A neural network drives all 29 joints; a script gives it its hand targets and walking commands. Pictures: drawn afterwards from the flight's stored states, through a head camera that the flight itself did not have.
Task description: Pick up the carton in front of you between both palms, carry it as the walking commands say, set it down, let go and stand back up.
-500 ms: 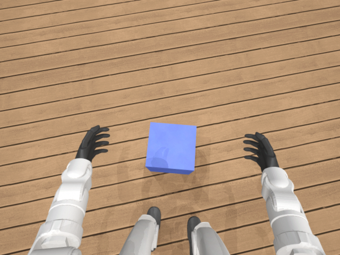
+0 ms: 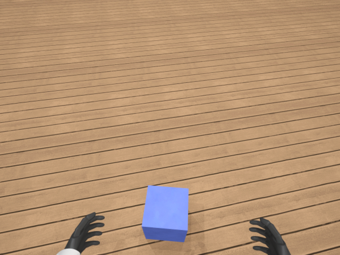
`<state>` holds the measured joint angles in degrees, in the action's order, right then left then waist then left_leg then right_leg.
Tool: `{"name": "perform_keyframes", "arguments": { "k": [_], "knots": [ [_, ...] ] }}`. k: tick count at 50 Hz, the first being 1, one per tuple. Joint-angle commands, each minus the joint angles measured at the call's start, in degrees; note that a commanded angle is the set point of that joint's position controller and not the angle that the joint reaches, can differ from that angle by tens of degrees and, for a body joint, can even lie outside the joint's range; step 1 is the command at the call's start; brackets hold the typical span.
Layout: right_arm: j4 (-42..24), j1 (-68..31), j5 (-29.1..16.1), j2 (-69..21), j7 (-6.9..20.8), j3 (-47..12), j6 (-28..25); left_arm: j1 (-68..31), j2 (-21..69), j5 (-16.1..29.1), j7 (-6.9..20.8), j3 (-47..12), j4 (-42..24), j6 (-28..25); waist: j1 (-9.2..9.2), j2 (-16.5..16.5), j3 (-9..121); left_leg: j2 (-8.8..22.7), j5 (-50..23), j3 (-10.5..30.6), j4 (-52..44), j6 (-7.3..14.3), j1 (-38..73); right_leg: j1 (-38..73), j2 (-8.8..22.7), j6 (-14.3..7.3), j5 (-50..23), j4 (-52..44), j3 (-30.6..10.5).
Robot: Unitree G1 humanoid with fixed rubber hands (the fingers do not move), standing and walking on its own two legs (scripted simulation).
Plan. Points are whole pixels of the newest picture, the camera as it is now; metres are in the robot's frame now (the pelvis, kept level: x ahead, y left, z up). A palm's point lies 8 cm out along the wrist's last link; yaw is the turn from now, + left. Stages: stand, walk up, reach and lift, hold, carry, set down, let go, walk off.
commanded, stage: let go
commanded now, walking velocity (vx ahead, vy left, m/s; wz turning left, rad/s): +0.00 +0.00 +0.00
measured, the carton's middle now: (166, 214) +0.42 +0.04 -0.65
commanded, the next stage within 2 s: stand in 0.32 s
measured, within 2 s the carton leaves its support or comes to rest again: neither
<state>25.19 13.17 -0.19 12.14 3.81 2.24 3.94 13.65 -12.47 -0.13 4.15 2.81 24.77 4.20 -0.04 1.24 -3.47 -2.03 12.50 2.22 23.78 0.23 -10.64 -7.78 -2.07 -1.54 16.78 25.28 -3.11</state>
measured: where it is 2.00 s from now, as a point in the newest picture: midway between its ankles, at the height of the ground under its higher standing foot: outside the picture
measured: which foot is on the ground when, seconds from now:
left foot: down 0.00-1.00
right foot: down 0.00-1.00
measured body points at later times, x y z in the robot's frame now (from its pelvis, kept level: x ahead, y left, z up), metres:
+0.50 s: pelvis +0.01 +0.01 -0.01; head +0.01 +0.02 +0.44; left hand +0.16 +0.29 -0.09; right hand +0.17 -0.27 -0.09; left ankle +0.00 +0.12 -0.74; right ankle -0.04 -0.10 -0.74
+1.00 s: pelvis +0.02 +0.02 +0.00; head +0.02 +0.02 +0.45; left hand +0.16 +0.31 -0.10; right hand +0.15 -0.28 -0.10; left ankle +0.00 +0.12 -0.74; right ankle -0.04 -0.10 -0.74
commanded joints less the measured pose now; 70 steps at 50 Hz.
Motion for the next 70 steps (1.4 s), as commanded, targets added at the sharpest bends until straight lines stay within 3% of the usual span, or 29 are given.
{"name": "perform_keyframes", "arguments": {
  "k": [1,15,16,17,21,28,39,48,70],
  "knots": [
    [-5.71,-3.58,0.23,4.62,0.17,1.40,1.04,-3.75,-5.62,-0.46,0.33,1.48,-6.21,1.30,-0.06,0.80,-0.93,-0.72,-4.67,-1.82,-0.70,-0.89,13.19,-10.93,2.67,1.02,-2.49,-8.23,0.58],
    [-6.44,-3.56,1.44,4.67,0.38,2.24,3.45,-2.79,-4.97,-1.09,-0.17,1.57,-6.77,3.49,-0.09,-1.03,1.22,0.05,-12.93,-0.53,-0.46,-0.49,13.92,-2.99,0.66,2.15,-12.39,-4.61,1.46],
    [-9.88,-5.69,2.07,6.39,-1.40,1.81,6.46,0.53,-5.47,0.31,-1.05,1.54,-3.32,1.53,-0.68,1.77,4.27,0.12,-16.10,-0.15,1.42,-0.31,15.88,-2.68,-0.57,2.76,-12.28,-2.65,1.67],
    [1.92,-5.34,1.84,11.76,-3.92,2.74,2.36,-3.11,-13.26,-1.60,-3.89,2.93,1.87,0.16,-0.68,1.34,3.36,3.95,-10.83,0.68,3.10,-1.17,2.73,-4.98,3.22,3.33,-9.90,-3.09,-0.26],
    [6.07,-5.14,2.43,11.26,-4.69,2.04,-2.07,-3.20,-11.34,-2.28,-4.92,2.18,3.08,-1.92,-0.12,-1.46,3.20,4.29,-0.83,2.63,0.93,-0.53,0.22,-5.94,4.30,1.95,-3.22,-2.81,-3.63],
    [11.53,-5.94,2.47,13.46,-4.69,1.98,-4.00,-2.89,-13.23,-2.01,-4.98,2.08,7.91,-3.34,-0.14,-1.67,7.51,5.70,-14.19,3.67,2.49,0.27,2.89,-3.40,4.71,1.80,-13.77,-1.00,-3.61],
    [17.09,-6.13,2.21,16.09,-5.35,1.61,-4.89,-3.06,-15.42,-1.58,-5.65,1.37,13.41,-4.17,0.07,-1.56,6.97,6.60,-18.50,4.79,1.98,0.88,4.78,-2.15,5.41,1.45,-16.80,-1.26,-4.28],
    [20.20,-6.79,1.94,16.60,-5.47,1.17,-5.15,-4.14,-15.98,-1.38,-5.82,0.81,16.69,-4.46,0.05,-1.23,6.35,6.82,-18.69,5.04,0.73,0.87,5.51,-0.99,5.92,1.17,-17.22,-2.67,-4.84],
    [27.40,-8.28,1.53,18.45,-5.08,0.40,-5.36,-5.92,-17.61,-1.13,-5.50,0.01,23.98,-5.04,0.31,-1.12,3.85,7.54,-11.18,5.98,-3.87,1.19,5.22,-0.67,6.89,0.59,-11.52,-7.28,-6.24]
  ]
}}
